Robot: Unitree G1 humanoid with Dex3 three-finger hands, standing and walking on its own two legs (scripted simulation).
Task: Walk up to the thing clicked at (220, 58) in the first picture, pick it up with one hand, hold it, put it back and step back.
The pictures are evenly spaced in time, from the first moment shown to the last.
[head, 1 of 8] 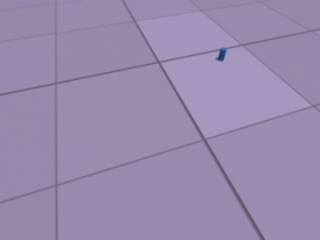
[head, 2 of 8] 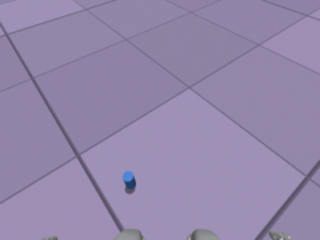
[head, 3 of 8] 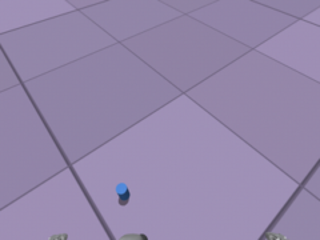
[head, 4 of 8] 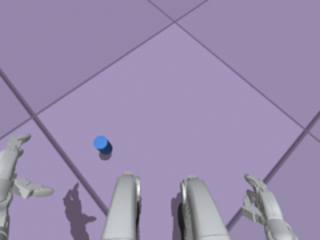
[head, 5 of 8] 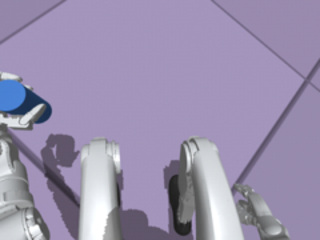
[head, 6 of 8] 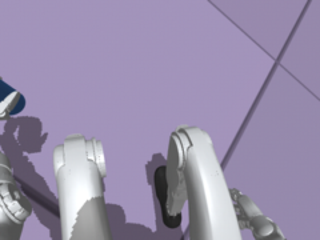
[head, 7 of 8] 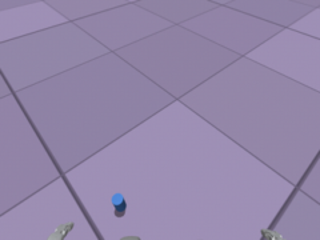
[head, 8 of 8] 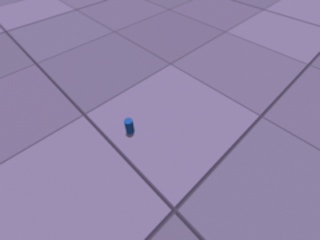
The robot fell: no
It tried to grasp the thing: yes
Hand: left
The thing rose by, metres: 0.70
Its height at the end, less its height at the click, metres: +0.00
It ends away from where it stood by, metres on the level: 0.02
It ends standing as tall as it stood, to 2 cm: yes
